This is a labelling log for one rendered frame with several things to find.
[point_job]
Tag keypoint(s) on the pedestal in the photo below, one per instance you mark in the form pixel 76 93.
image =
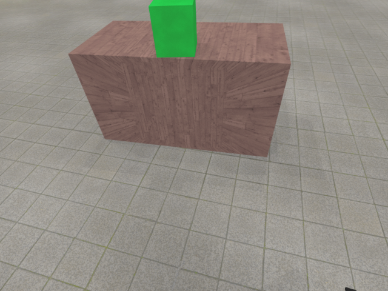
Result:
pixel 225 99

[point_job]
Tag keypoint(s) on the carton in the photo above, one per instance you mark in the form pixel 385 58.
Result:
pixel 174 27

